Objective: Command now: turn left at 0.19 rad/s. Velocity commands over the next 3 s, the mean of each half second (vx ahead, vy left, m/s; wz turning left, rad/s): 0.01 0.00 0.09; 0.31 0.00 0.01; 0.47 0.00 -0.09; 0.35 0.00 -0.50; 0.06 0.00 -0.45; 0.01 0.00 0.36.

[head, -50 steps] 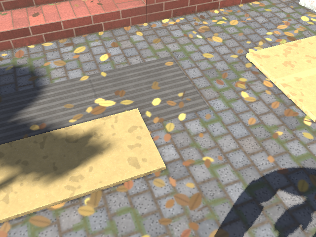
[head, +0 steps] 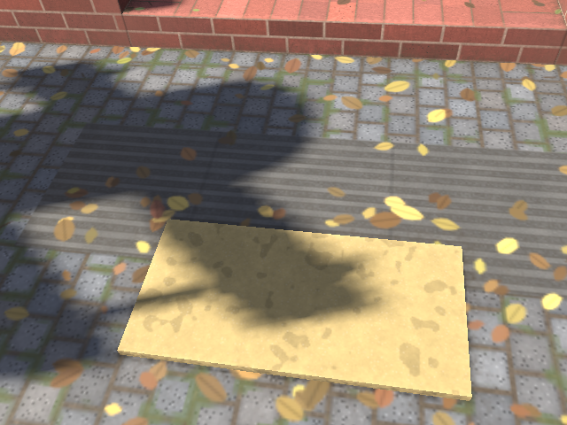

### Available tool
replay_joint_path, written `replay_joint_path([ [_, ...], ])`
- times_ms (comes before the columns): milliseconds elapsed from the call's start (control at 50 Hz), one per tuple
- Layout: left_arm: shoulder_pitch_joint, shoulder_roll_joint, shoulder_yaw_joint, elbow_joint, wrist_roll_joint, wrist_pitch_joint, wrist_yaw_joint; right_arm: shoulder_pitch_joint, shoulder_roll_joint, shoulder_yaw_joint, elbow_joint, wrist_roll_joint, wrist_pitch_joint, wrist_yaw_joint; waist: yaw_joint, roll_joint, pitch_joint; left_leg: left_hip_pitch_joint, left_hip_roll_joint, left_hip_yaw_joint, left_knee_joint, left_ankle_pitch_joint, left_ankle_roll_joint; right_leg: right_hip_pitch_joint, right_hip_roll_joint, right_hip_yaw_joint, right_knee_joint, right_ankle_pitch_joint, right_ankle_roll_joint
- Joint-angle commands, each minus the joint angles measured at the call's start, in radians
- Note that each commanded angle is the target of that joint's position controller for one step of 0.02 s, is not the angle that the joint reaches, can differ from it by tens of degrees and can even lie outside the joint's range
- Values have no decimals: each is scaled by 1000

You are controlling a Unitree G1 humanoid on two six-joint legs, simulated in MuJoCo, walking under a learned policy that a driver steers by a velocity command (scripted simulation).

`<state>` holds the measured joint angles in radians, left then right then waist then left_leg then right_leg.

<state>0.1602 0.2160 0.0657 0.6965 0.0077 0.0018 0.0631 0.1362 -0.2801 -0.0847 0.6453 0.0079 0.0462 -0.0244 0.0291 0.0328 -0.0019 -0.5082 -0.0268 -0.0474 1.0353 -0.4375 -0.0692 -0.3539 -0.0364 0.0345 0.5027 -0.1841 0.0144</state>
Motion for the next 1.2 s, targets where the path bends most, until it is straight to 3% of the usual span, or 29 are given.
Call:
replay_joint_path([
  [20,-5,167,37,-62,-7,1,-3,-34,-12,14,-91,4,-18,4,16,-279,-114,101,12,76,-253,-23,-1,134,-171,166,-123,193,-220],
  [80,37,145,26,-44,-23,3,-8,53,-22,4,-57,-2,-21,12,-20,-239,-83,295,-10,91,-619,217,58,52,-153,163,-64,136,-165],
  [100,71,125,20,-36,-19,-5,-10,69,-56,0,-72,-19,-23,10,-11,-154,-99,404,70,-31,-639,306,98,-41,-118,131,5,28,-95],
  [120,78,57,0,-62,11,-23,-18,57,-138,-16,-79,-37,-24,8,32,135,-119,432,251,-204,-621,453,180,-164,-3,-12,131,-170,-11],
  [140,-15,88,4,-87,12,-32,-13,53,-72,3,-74,-54,-35,23,-28,244,-110,269,330,-302,-720,319,276,-120,-14,-4,122,-290,22],
  [160,-47,115,14,-82,1,-32,-14,-11,-24,20,-89,-59,-47,26,-16,179,-48,215,274,-260,-738,189,260,-61,-27,12,127,-214,29],
  [200,-34,83,9,-46,17,-28,-13,-43,-18,22,-84,-41,-59,18,-7,132,-23,178,169,-157,-702,60,175,33,-13,-2,49,-29,39],
  [320,38,89,11,2,5,-32,-20,30,9,31,-55,-33,-68,10,-12,29,37,134,112,-112,-705,-46,127,91,-24,13,-4,1,34],
  [500,86,80,11,61,3,-40,-17,84,29,24,-24,-22,-66,13,-22,-26,-25,221,71,-52,-648,38,139,100,-12,-1,7,-26,31],
  [520,9,89,11,-8,-4,-70,-64,64,-39,2,-39,14,-119,73,-10,-53,80,145,121,-120,-731,-266,187,2,8,-46,-32,-240,19],
  [540,1,122,23,-5,12,-76,-72,120,-122,-36,-11,-5,-145,80,-48,38,105,195,197,-213,-801,-385,255,-75,45,-84,39,-294,15],
  [560,-7,129,30,-17,38,-78,-66,182,-133,-50,1,-20,-162,62,-87,113,115,274,305,-340,-859,-429,321,-167,52,-97,142,-270,4],
  [600,-53,108,25,-49,62,-96,-39,204,-23,-10,3,-41,-196,8,-108,160,83,382,427,-489,-916,-301,383,-308,-8,41,405,-321,-56],
  [620,-35,88,21,-57,59,-107,-36,133,6,7,-7,-38,-206,-9,-66,139,48,386,398,-424,-915,-226,354,-286,-9,44,446,-315,-71],
  [640,17,64,15,-51,57,-111,-40,37,-7,9,-24,-28,-204,-15,-12,96,30,331,328,-300,-913,-164,300,-166,-13,11,350,-287,-81],
  [680,74,45,15,-19,45,-110,-68,-22,-62,-4,-28,-19,-176,-18,18,87,23,272,216,-130,-858,-58,242,44,31,-78,167,-169,-73],
  [720,155,49,17,34,18,-131,-94,-7,-100,-13,-19,-38,-128,2,37,22,44,248,197,-91,-739,-82,264,208,65,-124,-121,53,-71],
  [740,196,55,19,47,26,-149,-99,84,-72,-10,20,-67,-116,17,30,-13,24,194,173,-85,-624,-48,270,342,35,-71,-132,67,-79],
  [760,319,222,64,32,-61,-129,-79,55,-8,3,-26,21,-105,26,71,-15,-100,68,68,27,-248,137,162,477,-168,201,-116,231,-113],
  [780,387,356,86,39,-55,-116,-79,82,54,21,-53,39,-122,26,46,-236,-121,-225,-29,43,34,-131,87,639,-331,492,-127,445,-260],
  [800,399,311,80,48,-35,-112,-83,98,13,15,-54,60,-133,25,56,-202,-111,-368,21,-30,200,-168,72,612,-394,612,-190,189,-367],
  [820,334,222,55,30,-22,-108,-81,31,-43,3,-59,64,-134,31,50,-122,-30,-450,80,-38,272,-87,84,572,-354,530,-206,14,-332],
  [840,267,174,36,14,-15,-99,-81,-23,-49,1,-63,47,-131,36,41,-97,6,-455,111,-16,269,8,93,491,-307,430,-236,-39,-289],
  [900,207,121,7,10,-10,-95,-73,-45,-30,3,-66,17,-128,49,3,-119,62,-368,150,9,162,186,77,331,-220,257,-326,48,-236],
  [1000,217,166,13,36,-12,-90,-46,-162,13,29,-77,6,-137,58,26,-116,80,-224,105,73,-223,432,58,245,-133,53,-358,243,-199],
  [1100,271,211,28,74,-38,-86,-46,-254,-20,23,-102,23,-143,77,42,-127,100,-155,72,76,-447,456,99,356,-202,56,-339,286,-193],
  [1160,258,236,38,80,-34,-74,-42,-163,-69,-1,-85,14,-144,77,-22,-158,9,10,10,113,-484,371,160,436,-206,31,-175,687,-164],
  [1180,244,237,38,79,-32,-66,-40,-34,-100,-19,-50,10,-141,71,-94,-159,-68,179,-24,139,-515,375,191,420,-174,-1,-20,831,-146],
  [1200,237,220,31,69,-27,-66,-38,132,-140,-38,-8,7,-135,59,-167,-148,-165,454,18,97,-495,406,226,268,-137,-20,194,775,-114],
])
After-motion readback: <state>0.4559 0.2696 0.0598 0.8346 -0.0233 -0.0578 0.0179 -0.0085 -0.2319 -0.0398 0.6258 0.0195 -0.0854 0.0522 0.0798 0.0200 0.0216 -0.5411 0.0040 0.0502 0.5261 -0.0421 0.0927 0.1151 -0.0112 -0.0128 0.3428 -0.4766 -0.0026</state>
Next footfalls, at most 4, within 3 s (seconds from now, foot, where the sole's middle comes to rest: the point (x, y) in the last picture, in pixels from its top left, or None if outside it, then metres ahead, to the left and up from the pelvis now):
0.10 left None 0.02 0.14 -0.77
1.20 left None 0.43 0.10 -0.77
1.74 right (384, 333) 0.72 -0.16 -0.75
2.24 left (316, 284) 0.86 0.01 -0.75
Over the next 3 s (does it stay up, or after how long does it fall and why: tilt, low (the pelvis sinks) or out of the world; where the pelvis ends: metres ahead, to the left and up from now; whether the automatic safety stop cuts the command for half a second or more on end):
stays up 0.72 -0.02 0.02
